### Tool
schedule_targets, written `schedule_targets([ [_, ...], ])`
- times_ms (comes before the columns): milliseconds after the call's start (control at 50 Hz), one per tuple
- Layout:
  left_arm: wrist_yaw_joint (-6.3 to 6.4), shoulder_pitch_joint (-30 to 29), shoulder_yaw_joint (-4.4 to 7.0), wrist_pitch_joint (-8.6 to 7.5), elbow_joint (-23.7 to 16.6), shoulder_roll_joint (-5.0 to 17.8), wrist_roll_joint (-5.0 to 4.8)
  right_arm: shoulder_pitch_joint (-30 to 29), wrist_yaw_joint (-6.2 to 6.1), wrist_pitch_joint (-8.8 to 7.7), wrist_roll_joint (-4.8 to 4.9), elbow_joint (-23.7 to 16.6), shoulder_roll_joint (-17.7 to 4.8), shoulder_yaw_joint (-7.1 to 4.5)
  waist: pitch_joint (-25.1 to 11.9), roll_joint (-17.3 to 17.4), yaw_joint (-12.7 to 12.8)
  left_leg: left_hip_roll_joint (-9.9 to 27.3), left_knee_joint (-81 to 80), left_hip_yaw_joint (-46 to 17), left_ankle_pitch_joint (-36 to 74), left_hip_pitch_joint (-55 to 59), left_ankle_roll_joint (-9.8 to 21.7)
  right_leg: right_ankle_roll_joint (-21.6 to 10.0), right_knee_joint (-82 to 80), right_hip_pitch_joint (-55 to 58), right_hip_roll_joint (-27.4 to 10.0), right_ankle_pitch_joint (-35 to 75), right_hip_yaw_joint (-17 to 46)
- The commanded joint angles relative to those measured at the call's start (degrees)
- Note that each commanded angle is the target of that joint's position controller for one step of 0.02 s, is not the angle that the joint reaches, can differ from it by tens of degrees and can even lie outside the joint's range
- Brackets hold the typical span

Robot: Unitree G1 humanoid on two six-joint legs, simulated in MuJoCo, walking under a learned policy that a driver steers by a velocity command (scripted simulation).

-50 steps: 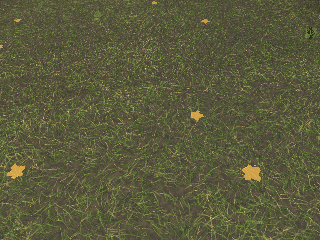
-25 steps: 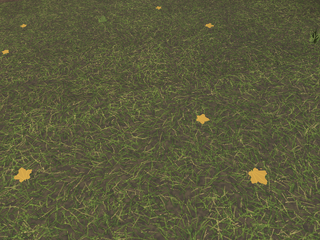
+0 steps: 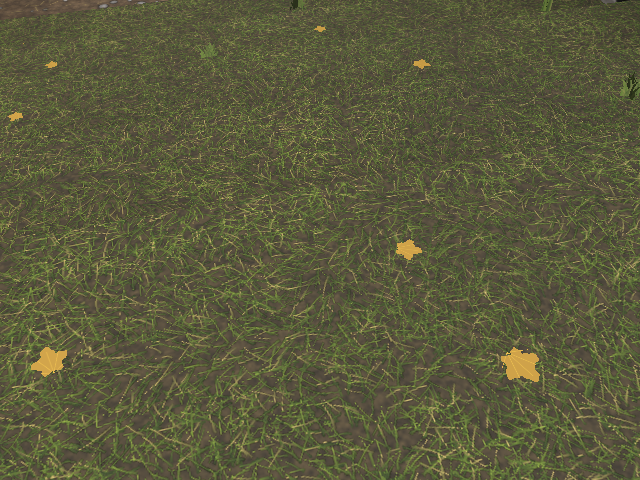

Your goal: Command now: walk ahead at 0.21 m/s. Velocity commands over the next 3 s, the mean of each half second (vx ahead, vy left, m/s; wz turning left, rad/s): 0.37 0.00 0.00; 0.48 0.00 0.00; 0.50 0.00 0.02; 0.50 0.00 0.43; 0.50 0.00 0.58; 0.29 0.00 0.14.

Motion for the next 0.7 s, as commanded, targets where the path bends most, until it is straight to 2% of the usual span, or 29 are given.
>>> schedule_targets([
  [20, -0.57, -2.4, 0.61, -2.85, -3.1, 4.2, -0.43, 4.7, 0.08, -1.97, 0.87, -1.2, -9.4, -2.18, 7.4, 5.5, -1.8, 9.7, -14.8, -15.1, -24.1, -2.5, 7.8, -2.0, 0.3, -11.6, -0.1, -9.5, -1.0],
  [40, -1.10, -3.0, 0.33, -3.68, -3.6, 2.8, -0.61, 6.1, 0.32, -2.37, 0.94, -0.8, -10.9, -2.75, 6.7, 8.9, -1.8, 14.2, -18.5, -21.6, -25.4, -0.6, 10.2, -1.5, 5.4, -12.6, 0.6, -4.0, -3.6],
  [60, -1.58, -3.3, 0.26, -4.24, -3.8, 2.7, -0.80, 5.5, 0.50, -2.58, 0.99, -1.1, -11.4, -3.04, 7.2, 9.9, -1.4, 17.3, -20.8, -25.8, -24.6, -2.1, 12.0, -1.9, 8.1, -11.9, -0.5, -1.6, -3.2],
  [80, -1.92, -2.6, 0.35, -4.65, -3.6, 3.0, -0.97, 3.7, 0.67, -2.74, 0.91, -2.0, -11.0, -2.94, 7.5, 9.0, -0.2, 17.5, -21.2, -25.5, -22.8, -4.2, 11.9, -2.8, 7.7, -9.8, -1.2, -2.1, -3.0],
  [100, -2.11, -0.2, 0.24, -4.93, -2.9, 2.5, -1.20, 1.1, 0.90, -2.78, 1.13, -3.0, -10.8, -2.86, 7.7, 9.0, 1.7, 16.1, -20.2, -22.6, -20.9, -6.9, 10.8, -3.8, 2.9, -5.3, -1.1, -2.9, -3.7],
  [120, -2.08, 4.0, 0.42, -5.10, -1.2, 2.6, -1.34, -2.3, 1.16, -2.64, 1.47, -4.4, -10.4, -2.68, 7.8, 8.3, 4.3, 12.8, -17.7, -17.5, -17.5, -11.7, 8.6, -4.4, -4.8, 3.4, -0.5, -1.0, -4.2],
  [140, -1.94, 8.8, 1.10, -5.08, 1.0, 4.3, -1.05, -4.6, 1.30, -2.71, 1.42, -5.6, -9.1, -2.36, 6.9, 5.2, 5.9, 8.6, -11.5, -11.9, -10.4, -15.9, 6.1, -4.2, -8.0, 11.3, -1.1, 3.1, -1.7],
  [160, -1.70, 16.3, 2.42, -5.21, 3.0, 8.8, -0.86, -6.4, 1.51, -3.29, 1.18, -7.1, -5.5, -1.43, 4.3, -6.1, 7.9, 1.7, 5.2, -1.8, -2.3, -23.9, 2.1, -7.4, -14.5, 19.7, -9.3, -3.3, 13.1],
  [180, -2.39, 22.2, 3.83, -5.63, 3.9, 15.0, -0.80, -7.0, 1.33, -4.53, 1.03, -9.4, -4.4, -1.15, 2.2, -18.2, 9.1, -2.5, 21.4, 2.2, -6.5, -32.9, 0.2, -14.7, -21.9, 25.5, -20.9, -4.5, 34.2],
  [200, -2.59, 19.3, 2.32, -6.42, 3.0, 10.4, 0.28, -7.4, 1.51, -5.25, 1.71, -9.4, -7.0, -1.81, 3.8, -10.5, 6.9, 0.0, 32.7, -2.8, -9.6, -38.3, 0.9, -16.1, -21.6, 25.0, -23.1, -2.1, 36.9],
  [220, -2.72, 16.3, 1.45, -6.99, 1.7, 7.4, 0.35, -5.5, 2.16, -5.78, 2.29, -8.7, -6.6, -1.74, 4.9, -6.7, 4.8, 2.2, 37.0, -4.5, -5.1, -40.8, 2.1, -14.5, -21.0, 24.9, -21.4, 1.7, 31.2],
  [260, -3.16, 12.7, 0.67, -6.87, 0.2, 6.3, 0.04, -6.2, 2.80, -6.31, 1.56, -8.4, -6.9, -2.12, 5.2, -3.5, 3.1, 5.5, 35.6, -3.1, 3.4, -42.3, 2.9, -10.9, -21.8, 24.0, -18.2, 11.4, 20.8],
  [280, -3.11, 12.9, -0.01, -6.38, 0.2, 4.6, 0.21, -7.5, 3.16, -6.27, 1.10, -8.8, -6.8, -2.39, 5.0, -3.7, 2.9, 6.6, 33.3, -2.1, 6.0, -40.1, 2.5, -9.5, -22.3, 22.3, -16.2, 17.6, 16.0],
  [300, -2.87, 13.6, -0.37, -5.83, 0.2, 3.8, 0.38, -7.8, 3.58, -6.04, 0.94, -9.0, -5.9, -2.29, 4.4, -4.7, 2.8, 6.8, 31.0, -0.8, 7.7, -38.1, 1.7, -8.9, -22.8, 20.9, -14.6, 21.3, 12.6],
  [360, -1.59, 13.5, -0.41, -4.89, -0.7, 6.0, 0.73, -14.2, 4.10, -5.22, 0.56, -11.8, -3.0, -1.13, 6.0, -4.3, 3.4, 5.6, 19.1, 2.3, 14.1, -33.1, -0.9, -9.0, -25.2, 13.8, -11.9, 25.0, 6.2],
  [400, -1.03, 14.1, -0.08, -4.91, -1.1, 8.1, 0.76, -19.5, 4.19, -5.05, 0.64, -14.0, -2.1, -0.36, 7.2, -4.8, 4.4, 3.6, 9.3, 4.1, 19.3, -26.5, -1.4, -8.7, -27.2, 8.4, -10.8, 23.5, 3.8],
  [440, -0.90, 15.9, 0.40, -5.17, -0.6, 9.4, 0.11, -21.7, 4.37, -4.77, 1.02, -15.2, -3.4, -0.39, 7.9, -6.1, 4.4, 2.7, 4.5, 4.1, 21.9, -22.5, -0.9, -8.8, -28.7, 8.2, -12.3, 22.7, 3.4],
  [480, -0.91, 16.1, 0.74, -5.20, -0.2, 9.4, -0.63, -22.7, 4.67, -4.72, 1.26, -16.3, -5.0, -0.67, 8.5, -6.0, 3.4, 2.8, 1.0, 2.7, 22.5, -22.2, 0.7, -8.0, -27.7, 12.1, -14.2, 25.4, 2.8],
  [500, -0.93, 15.7, 0.95, -5.03, -0.3, 9.6, -0.66, -22.2, 4.84, -4.84, 1.21, -16.5, -5.9, -0.99, 7.8, -5.8, 2.4, 2.5, -0.2, 2.4, 21.8, -21.1, 1.6, -7.4, -25.9, 14.5, -15.0, 29.4, 2.4],
  [520, -0.96, 14.9, 1.22, -4.76, -0.5, 10.1, -0.45, -20.2, 4.93, -4.96, 1.12, -16.2, -7.1, -1.56, 5.8, -6.2, 0.8, 1.6, -0.4, 2.7, 20.6, -18.1, 2.6, -6.6, -22.6, 16.7, -15.4, 38.0, 1.7],
  [540, -1.00, 14.1, 1.53, -4.32, -0.8, 10.8, -0.10, -16.2, 4.85, -4.97, 1.06, -15.4, -8.5, -2.37, 2.2, -7.2, -1.6, 0.0, 0.3, 3.8, 19.0, -12.5, 3.7, -5.8, -17.1, 18.1, -15.3, 48.8, 0.8],
  [560, -1.04, 13.3, 1.50, -3.70, -1.2, 10.6, 0.37, -7.7, 4.56, -4.78, 1.18, -12.8, -10.4, -3.65, -3.0, -7.3, -5.9, -1.8, 0.8, 4.9, 17.7, -2.3, 5.2, -4.7, -7.1, 16.8, -13.6, 56.5, -0.9],
  [580, -1.12, 12.7, 1.08, -3.40, -2.2, 9.8, 0.90, 2.1, 4.05, -4.41, 1.31, -10.1, -12.6, -4.82, -8.8, -6.2, -10.1, 1.2, 1.6, 1.6, 16.9, 12.6, 7.1, -3.0, 6.2, 8.3, -11.2, 51.5, -2.0],
  [600, -1.78, 18.8, -0.65, -4.03, -3.3, 3.1, 1.12, 10.0, 3.68, -4.05, -0.41, -8.4, -17.7, -5.98, -18.4, 7.2, -8.0, 16.3, -1.5, -23.1, 4.5, 34.1, 15.0, 0.4, 29.4, -13.1, -2.7, 26.4, -3.9],
  [620, -2.22, 19.4, -1.44, -5.71, -2.5, 1.0, 0.15, 10.2, 4.06, -3.93, -0.24, -7.9, -15.4, -5.00, -23.7, 14.7, -7.1, 23.0, -14.8, -45.1, -4.4, 36.0, 18.7, 0.6, 43.0, -21.2, 2.9, -8.7, 3.3],
  [640, -2.54, 14.1, 0.03, -7.01, -4.3, 6.2, -1.51, 4.4, 4.32, -4.40, 0.23, -8.4, -11.9, -3.83, -13.7, 11.3, -6.1, 20.9, -17.1, -40.1, -7.1, 27.6, 15.5, -0.8, 48.2, -27.0, -0.8, -6.9, 5.7],
  [660, -2.38, 9.0, 0.45, -7.62, -5.9, 8.2, -2.30, -1.0, 4.38, -4.78, 0.17, -9.7, -9.5, -3.14, -6.8, 6.7, -4.4, 19.2, -17.9, -30.8, -2.9, 17.8, 13.6, -1.9, 47.3, -27.3, -3.9, -2.0, 3.7],
  [680, -1.84, 6.8, 0.73, -7.62, -6.5, 8.0, -1.84, -5.1, 4.73, -5.29, -0.43, -10.2, -8.2, -2.72, -2.9, 2.3, -2.2, 17.0, -19.6, -23.6, 4.3, 8.5, 12.4, -2.1, 43.4, -24.5, -6.7, 3.0, 2.7],
  [700, -1.35, 7.2, 1.27, -6.89, -6.3, 7.7, -1.00, -7.3, 4.99, -5.80, -1.01, -10.3, -6.5, -2.21, -1.9, 2.7, 0.1, 14.4, -20.8, -18.2, 9.1, 2.9, 11.2, -2.2, 39.9, -20.6, -8.8, 5.8, 2.9],
])
Next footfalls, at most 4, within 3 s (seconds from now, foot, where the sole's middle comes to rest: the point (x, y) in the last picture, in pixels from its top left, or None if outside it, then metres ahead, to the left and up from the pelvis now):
0.58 left None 0.42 0.12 -0.77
1.14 right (382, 395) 0.73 -0.11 -0.77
1.68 left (279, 292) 1.03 0.14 -0.77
2.16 right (324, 213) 1.32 0.02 -0.77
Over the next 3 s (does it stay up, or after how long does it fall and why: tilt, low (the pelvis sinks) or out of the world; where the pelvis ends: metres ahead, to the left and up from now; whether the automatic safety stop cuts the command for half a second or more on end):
stays up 1.42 0.33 -0.07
